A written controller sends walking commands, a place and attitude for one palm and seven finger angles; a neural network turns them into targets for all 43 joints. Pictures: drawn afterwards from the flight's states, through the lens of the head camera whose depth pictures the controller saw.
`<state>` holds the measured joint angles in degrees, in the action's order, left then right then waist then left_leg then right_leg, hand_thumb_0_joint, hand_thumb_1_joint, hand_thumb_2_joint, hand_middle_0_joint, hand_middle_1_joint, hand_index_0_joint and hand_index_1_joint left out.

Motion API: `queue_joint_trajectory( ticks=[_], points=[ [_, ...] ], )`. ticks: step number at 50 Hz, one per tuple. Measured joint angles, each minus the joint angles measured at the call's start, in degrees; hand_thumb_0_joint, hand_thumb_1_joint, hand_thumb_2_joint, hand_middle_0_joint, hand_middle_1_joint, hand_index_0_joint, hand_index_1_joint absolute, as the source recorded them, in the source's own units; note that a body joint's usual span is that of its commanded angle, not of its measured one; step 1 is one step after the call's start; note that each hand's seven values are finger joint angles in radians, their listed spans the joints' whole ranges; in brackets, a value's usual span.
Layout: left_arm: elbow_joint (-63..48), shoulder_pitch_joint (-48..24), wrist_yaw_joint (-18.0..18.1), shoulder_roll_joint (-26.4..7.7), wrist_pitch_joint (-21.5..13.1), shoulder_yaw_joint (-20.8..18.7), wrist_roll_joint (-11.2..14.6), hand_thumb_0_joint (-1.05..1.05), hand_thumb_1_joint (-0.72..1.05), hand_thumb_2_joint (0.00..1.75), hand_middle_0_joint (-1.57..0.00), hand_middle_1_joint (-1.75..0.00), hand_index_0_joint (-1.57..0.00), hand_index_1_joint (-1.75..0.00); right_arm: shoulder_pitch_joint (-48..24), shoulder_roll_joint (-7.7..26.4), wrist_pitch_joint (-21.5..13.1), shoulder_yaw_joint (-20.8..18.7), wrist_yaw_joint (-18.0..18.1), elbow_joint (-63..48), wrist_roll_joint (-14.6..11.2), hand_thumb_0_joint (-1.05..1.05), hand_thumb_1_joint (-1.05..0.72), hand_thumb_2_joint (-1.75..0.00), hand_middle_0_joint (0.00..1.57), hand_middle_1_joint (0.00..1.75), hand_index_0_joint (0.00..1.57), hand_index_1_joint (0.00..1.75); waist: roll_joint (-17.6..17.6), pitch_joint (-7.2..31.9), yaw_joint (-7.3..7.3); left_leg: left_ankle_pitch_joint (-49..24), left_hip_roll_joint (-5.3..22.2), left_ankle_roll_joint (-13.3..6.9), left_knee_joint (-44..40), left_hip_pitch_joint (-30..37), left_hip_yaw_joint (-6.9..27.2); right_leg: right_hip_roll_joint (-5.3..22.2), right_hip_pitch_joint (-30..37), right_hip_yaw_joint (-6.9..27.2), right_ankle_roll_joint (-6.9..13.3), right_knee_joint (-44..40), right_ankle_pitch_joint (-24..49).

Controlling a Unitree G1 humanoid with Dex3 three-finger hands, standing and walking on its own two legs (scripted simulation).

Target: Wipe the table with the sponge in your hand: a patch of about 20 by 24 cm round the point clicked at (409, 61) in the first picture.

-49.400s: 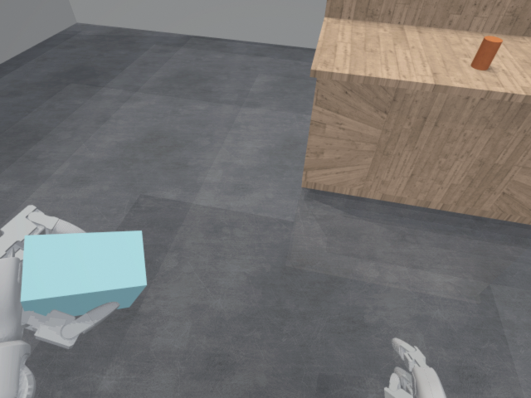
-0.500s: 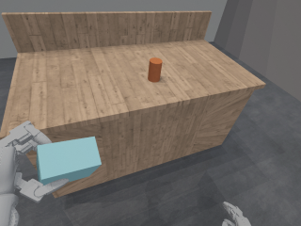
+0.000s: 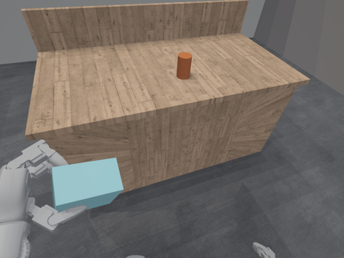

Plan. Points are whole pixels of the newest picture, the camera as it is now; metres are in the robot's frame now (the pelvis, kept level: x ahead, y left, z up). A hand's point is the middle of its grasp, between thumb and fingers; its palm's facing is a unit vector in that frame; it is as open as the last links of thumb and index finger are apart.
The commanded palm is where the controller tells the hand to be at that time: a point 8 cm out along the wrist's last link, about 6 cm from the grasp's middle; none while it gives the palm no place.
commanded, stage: stop stepping back and stand still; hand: left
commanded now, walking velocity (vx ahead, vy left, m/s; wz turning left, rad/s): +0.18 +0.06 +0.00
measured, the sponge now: (94, 186) +0.22 +0.18 +0.11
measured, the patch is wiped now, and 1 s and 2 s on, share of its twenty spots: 0.95 0.95 0.95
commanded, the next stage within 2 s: stand and wait in 0.12 s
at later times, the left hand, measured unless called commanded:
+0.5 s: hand (58, 162) +0.24 +0.24 +0.15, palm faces +0.30 -0.89 -0.34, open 10.1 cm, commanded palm +0.20 +0.29 +0.19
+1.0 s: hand (56, 149) +0.26 +0.25 +0.17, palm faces +0.34 -0.86 -0.39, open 10.1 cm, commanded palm +0.21 +0.29 +0.19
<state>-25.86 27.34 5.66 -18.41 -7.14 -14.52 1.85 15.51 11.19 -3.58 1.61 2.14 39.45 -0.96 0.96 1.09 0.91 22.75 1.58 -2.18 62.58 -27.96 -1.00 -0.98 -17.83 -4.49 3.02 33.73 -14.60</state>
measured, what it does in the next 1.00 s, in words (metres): steps on the spot: left foot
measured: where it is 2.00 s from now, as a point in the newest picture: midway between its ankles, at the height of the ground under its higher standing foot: outside the picture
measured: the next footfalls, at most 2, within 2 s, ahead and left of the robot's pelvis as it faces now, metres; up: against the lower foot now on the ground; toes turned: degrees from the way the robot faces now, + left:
left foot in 0.10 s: +0.10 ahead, +0.13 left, +0.00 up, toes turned +0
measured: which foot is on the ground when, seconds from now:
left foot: up 0.00-0.08, down 0.10-1.00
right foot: down 0.00-1.00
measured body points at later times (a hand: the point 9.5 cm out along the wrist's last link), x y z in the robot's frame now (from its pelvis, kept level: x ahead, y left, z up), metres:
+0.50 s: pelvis +0.04 +0.01 +0.00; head +0.05 +0.05 +0.45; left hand +0.22 +0.28 +0.17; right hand +0.20 -0.22 -0.07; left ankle +0.06 +0.13 -0.73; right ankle +0.04 -0.10 -0.73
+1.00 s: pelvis +0.05 +0.01 +0.01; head +0.06 +0.02 +0.46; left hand +0.24 +0.29 +0.19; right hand +0.23 -0.22 -0.06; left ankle +0.06 +0.13 -0.73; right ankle +0.04 -0.10 -0.73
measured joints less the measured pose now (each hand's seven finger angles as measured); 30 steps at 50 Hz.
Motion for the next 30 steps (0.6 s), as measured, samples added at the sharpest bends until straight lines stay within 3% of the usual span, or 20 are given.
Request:
queue_joint_trajectory(
  ticks=[3, 5, 7, 9, 12, 15, 17, 19, 22, 24, 27, 30],
  points=[
    [-6.04, 3.50, 0.78, -1.28, 0.06, 0.33, -0.16, -0.01, -0.61, 0.99, -0.81, -1.43, -0.83, -1.47, -0.24, 0.43, -0.79, -0.03, 1.11, -1.65, 0.32, 0.02, -0.90, -0.89, 0.20, 0.30, 0.21, 0.30, 2.94, 0.66, -0.24, -0.13, 1.55, -0.55, -13.39, 4.37, -1.71, 1.48, -0.85, -0.21, 0.22, -0.41, -0.71],
    [-9.27, 4.37, 1.80, -2.45, -0.69, 0.00, 0.14, -0.01, -0.61, 0.99, -0.81, -1.43, -0.83, -1.46, -0.70, 1.91, -1.85, -0.36, 2.17, -3.48, 0.63, 0.02, -0.90, -0.89, 0.20, 0.30, 0.20, 0.30, 1.88, 1.06, -0.46, 2.42, 2.49, -0.65, -25.28, 8.85, -0.08, 1.06, -2.90, -0.98, -0.23, 2.86, -5.55],
    [-9.29, 2.43, 2.99, -4.25, -1.19, -1.39, 0.03, -0.01, -0.61, 0.99, -0.82, -1.43, -0.83, -1.46, -2.31, 1.58, -2.65, -1.11, 3.09, -3.88, 0.51, 0.02, -0.90, -0.89, 0.20, 0.30, 0.20, 0.30, 1.93, -0.09, -0.66, -4.06, 2.48, 1.06, -26.06, 8.88, -0.30, 0.65, -5.73, 0.70, -1.24, 11.89, -11.34],
    [-6.85, -0.52, 3.47, -6.06, -1.41, -3.24, -0.16, -0.01, -0.61, 0.99, -0.82, -1.43, -0.84, -1.46, -2.86, 0.22, -3.20, -1.25, 2.90, -3.94, 0.17, 0.02, -0.90, -0.89, 0.20, 0.30, 0.20, 0.30, 2.61, -0.44, -0.54, -6.37, 2.08, 2.18, -27.96, 10.50, -0.95, 0.70, -6.92, 1.83, -2.10, 17.78, -11.75],
    [-2.74, -3.01, 3.89, -6.34, -1.06, -5.49, 0.33, -0.01, -0.61, 0.99, -0.82, -1.43, -0.83, -1.46, -2.31, -0.89, -3.83, -0.21, 2.03, -4.88, -0.12, 0.02, -0.90, -0.89, 0.20, 0.30, 0.20, 0.30, 1.61, 0.29, -1.47, -7.48, 2.16, 3.29, -30.70, 12.24, -0.41, 0.95, -3.31, 0.79, -3.11, 10.01, -9.81],
    [-1.31, -2.82, 3.55, -5.76, -1.00, -6.46, 0.56, -0.01, -0.60, 0.99, -0.81, -1.43, -0.83, -1.47, -2.27, -0.99, -3.59, 0.76, 1.03, -6.53, 0.20, 0.02, -0.90, -0.89, 0.20, 0.30, 0.20, 0.30, 0.49, -0.42, -1.84, -4.97, 2.27, 3.32, -26.43, 10.71, 0.06, 0.66, 1.74, 0.86, -2.54, -2.37, 0.34],
    [-1.18, -2.13, 2.58, -3.45, -0.92, -4.48, 0.50, -0.01, -0.60, 0.98, -0.81, -1.44, -0.83, -1.47, -3.45, -0.30, -2.70, 0.42, 0.43, -5.46, 0.31, 0.01, -0.90, -0.89, 0.20, 0.30, 0.20, 0.30, -1.46, -2.08, -1.89, -1.96, 2.55, 2.49, -18.88, 8.02, 1.51, -0.39, 2.06, -0.17, -1.60, -1.26, 0.90],
    [-1.95, -0.28, 1.64, -1.60, -0.65, -1.99, 0.58, -0.01, -0.60, 0.98, -0.81, -1.44, -0.82, -1.47, -3.71, -0.14, -1.99, 0.04, 0.00, -3.82, 0.34, 0.02, -0.90, -0.89, 0.20, 0.30, 0.20, 0.30, -1.22, -2.62, -1.35, -0.52, 1.68, 1.95, -15.63, 6.78, 1.24, -0.33, 3.18, -0.20, -1.45, -2.04, -0.47],
    [-5.91, 3.70, 1.38, -0.91, -0.36, -0.61, 0.53, -0.01, -0.60, 0.98, -0.81, -1.43, -0.83, -1.47, -3.25, 0.03, -1.43, 0.15, 0.25, -3.55, 0.64, 0.02, -0.90, -0.89, 0.20, 0.30, 0.20, 0.30, 0.54, -2.97, -0.61, -6.23, 1.05, 1.26, -25.23, 9.89, 0.56, 0.01, 4.00, 0.58, -2.02, -2.15, -1.43],
    [-7.72, 4.50, 1.97, -1.98, -0.85, -0.91, 0.49, -0.01, -0.60, 0.99, -0.81, -1.43, -0.83, -1.47, -3.50, -0.11, -1.33, -0.20, 0.93, -3.55, 0.82, 0.02, -0.90, -0.89, 0.20, 0.30, 0.20, 0.30, 1.64, -3.79, -0.07, -6.43, 0.43, 1.81, -27.64, 11.53, 0.56, 0.55, 4.01, 1.12, -2.54, -0.68, -2.53],
    [-7.57, 2.51, 2.99, -4.37, -0.73, -2.66, 0.16, -0.01, -0.61, 0.99, -0.81, -1.43, -0.83, -1.46, -3.78, -0.91, -1.57, -0.17, 1.41, -3.68, 0.65, 0.02, -0.90, -0.89, 0.20, 0.30, 0.20, 0.30, 3.16, -4.25, 1.09, -6.62, -0.65, 1.94, -29.55, 12.93, -0.36, 0.86, 4.46, 2.88, -3.13, -0.62, -3.61],
    [-5.06, -1.56, 3.60, -5.16, -0.97, -4.59, -0.15, -0.01, -0.61, 0.99, -0.81, -1.43, -0.83, -1.46, -5.01, -1.12, -2.20, 0.26, 1.28, -3.71, 0.68, 0.02, -0.90, -0.89, 0.20, 0.30, 0.20, 0.30, 2.12, -5.06, 1.12, -7.50, -0.66, 2.04, -31.23, 13.75, 0.34, 0.41, 6.10, 2.60, -2.43, -3.58, -1.75]
  ],
)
